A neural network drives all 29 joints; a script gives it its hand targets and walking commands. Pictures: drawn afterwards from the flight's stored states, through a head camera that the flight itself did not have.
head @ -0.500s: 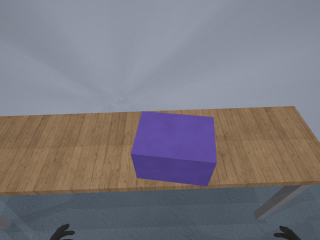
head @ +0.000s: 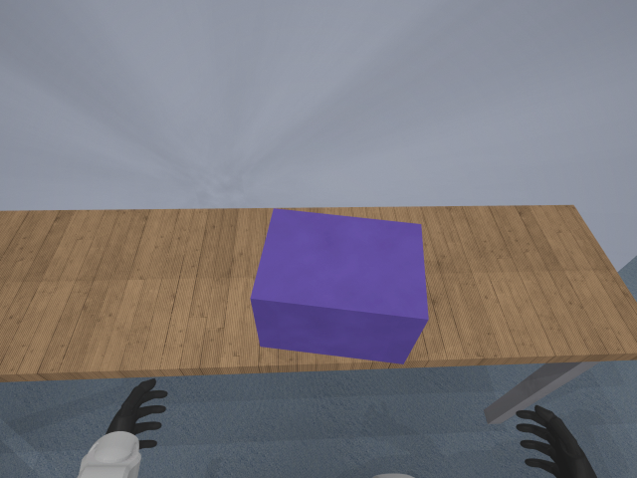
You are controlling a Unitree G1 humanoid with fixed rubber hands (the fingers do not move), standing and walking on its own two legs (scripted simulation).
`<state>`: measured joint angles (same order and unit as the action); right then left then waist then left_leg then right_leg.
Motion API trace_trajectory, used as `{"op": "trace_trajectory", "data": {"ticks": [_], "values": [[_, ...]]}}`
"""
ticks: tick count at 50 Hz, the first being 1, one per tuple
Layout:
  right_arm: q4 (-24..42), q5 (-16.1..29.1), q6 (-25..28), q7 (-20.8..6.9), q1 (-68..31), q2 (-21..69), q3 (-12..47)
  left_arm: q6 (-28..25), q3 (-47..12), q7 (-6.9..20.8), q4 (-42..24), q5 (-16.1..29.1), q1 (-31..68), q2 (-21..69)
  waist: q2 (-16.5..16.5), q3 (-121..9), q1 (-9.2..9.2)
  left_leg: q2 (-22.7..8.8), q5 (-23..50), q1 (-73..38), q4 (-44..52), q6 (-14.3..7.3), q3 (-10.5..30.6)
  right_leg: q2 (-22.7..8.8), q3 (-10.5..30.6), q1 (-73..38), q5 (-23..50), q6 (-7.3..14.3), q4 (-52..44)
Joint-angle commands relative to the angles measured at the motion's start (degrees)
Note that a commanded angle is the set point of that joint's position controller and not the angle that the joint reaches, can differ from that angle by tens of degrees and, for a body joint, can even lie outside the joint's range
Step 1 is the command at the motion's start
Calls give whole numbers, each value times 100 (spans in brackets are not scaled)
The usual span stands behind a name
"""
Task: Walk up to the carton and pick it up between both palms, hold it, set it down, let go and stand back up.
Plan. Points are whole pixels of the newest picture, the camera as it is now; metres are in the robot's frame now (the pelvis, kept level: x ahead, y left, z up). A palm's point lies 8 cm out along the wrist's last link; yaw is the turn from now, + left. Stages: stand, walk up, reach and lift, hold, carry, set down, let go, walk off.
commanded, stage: reach and lift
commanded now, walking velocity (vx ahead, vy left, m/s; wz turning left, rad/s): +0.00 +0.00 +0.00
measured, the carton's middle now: (338, 286) +0.39 -0.02 -0.06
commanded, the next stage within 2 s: none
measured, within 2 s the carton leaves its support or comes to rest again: neither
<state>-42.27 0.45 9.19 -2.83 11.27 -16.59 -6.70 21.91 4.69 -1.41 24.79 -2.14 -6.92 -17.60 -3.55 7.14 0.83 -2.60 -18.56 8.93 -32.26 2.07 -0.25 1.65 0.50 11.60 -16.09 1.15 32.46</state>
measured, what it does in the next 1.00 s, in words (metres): stands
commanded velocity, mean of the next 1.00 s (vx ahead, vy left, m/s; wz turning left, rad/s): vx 0.00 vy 0.00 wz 0.00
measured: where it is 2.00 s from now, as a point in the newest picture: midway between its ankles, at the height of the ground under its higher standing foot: outside the picture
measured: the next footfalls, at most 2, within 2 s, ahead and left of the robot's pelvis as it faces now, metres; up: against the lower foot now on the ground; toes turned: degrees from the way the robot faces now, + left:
none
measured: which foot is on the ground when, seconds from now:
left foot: down 0.00-1.00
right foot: down 0.00-1.00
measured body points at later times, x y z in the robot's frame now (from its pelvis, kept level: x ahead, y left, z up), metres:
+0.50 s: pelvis +0.02 +0.01 +0.01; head +0.01 +0.03 +0.46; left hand +0.20 +0.26 -0.06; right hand +0.17 -0.24 -0.04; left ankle -0.01 +0.14 -0.73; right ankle +0.02 -0.11 -0.73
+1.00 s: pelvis +0.03 +0.02 +0.01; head +0.00 +0.04 +0.46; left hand +0.20 +0.25 -0.03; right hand +0.19 -0.21 -0.02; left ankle -0.01 +0.14 -0.73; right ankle +0.02 -0.11 -0.73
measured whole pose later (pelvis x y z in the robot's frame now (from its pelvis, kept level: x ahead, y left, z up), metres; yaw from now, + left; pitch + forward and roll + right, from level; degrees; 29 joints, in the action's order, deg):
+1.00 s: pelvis +0.03 +0.02 +0.01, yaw +0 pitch -7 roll -1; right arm -29.3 7.6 23.5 1.8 18.9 -7.6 -2.4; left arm -15.3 -1.9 1.8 24.7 8.4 -18.6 -14.9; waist -1.0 3.6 0.4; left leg -1.7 -16.6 -1.1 -22.9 0.7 -1.3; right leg 0.7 1.4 0.6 -12.9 -0.4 20.9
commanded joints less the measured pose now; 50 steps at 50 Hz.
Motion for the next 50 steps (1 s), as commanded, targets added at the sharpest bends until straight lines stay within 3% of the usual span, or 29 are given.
{"op": "trace_trajectory", "data": {"ticks": [1,4,12,14,16,23,24,25,34,41,44,50], "values": [[780,17,85,58,-197,-769,-218,-260,187,-19,-667,110,407,-779,372,-721,-47,322,636,37,787,-141,-580,-77,-241,-235,982,-92,-806],[807,-3,74,134,-16,-693,-288,-392,113,38,-740,190,317,-734,293,-675,61,310,838,-74,853,-107,-578,-42,-254,-281,1184,-122,-867],[1118,58,334,248,134,-491,-146,-960,162,105,-673,306,-131,-540,286,-693,-15,344,1424,-385,1118,-60,-519,4,-207,-554,1397,-117,-1130],[1238,67,408,296,138,-442,-147,-1114,161,128,-632,380,-133,-544,115,-695,-32,348,1548,-355,1163,-61,-532,14,-175,-643,1518,-157,-1191],[1201,143,479,279,225,-405,-115,-1301,82,108,-748,373,-226,-446,295,-675,-18,317,1744,-500,1202,47,-471,59,-160,-609,1491,-103,-1225],[1332,263,741,290,286,-215,-28,-1881,-4,106,-748,460,-406,-323,361,-505,-65,332,1756,-576,1414,101,-434,55,-79,-706,1322,-76,-1476],[1405,286,780,285,292,-164,38,-1967,26,112,-709,480,-437,-304,374,-450,-136,350,1749,-560,1420,110,-470,30,-45,-721,1295,-91,-1507],[1383,312,795,289,318,-121,47,-2059,-18,139,-712,502,-451,-331,349,-426,-62,350,1667,-557,1434,96,-469,30,-23,-713,1267,-96,-1529],[1430,505,1152,341,476,9,81,-2850,-122,173,-623,697,-736,-278,596,-413,-62,326,2141,-704,1421,184,-362,48,26,-938,1479,-19,-1559],[1574,638,1378,450,527,215,122,-3425,-348,282,-559,923,-832,-308,522,-335,32,321,2170,-741,1345,203,-296,36,40,-981,1482,-34,-1565],[1885,685,1512,473,567,291,235,-3679,-344,318,-605,1025,-916,-298,342,-310,-64,330,2231,-625,1295,160,-311,12,60,-990,1474,-45,-1543],[1925,757,1644,463,549,367,270,-4012,-584,314,-611,1093,-947,-230,574,-154,-10,275,1972,-542,1261,194,-212,-5,30,-865,1247,43,-1483]]}}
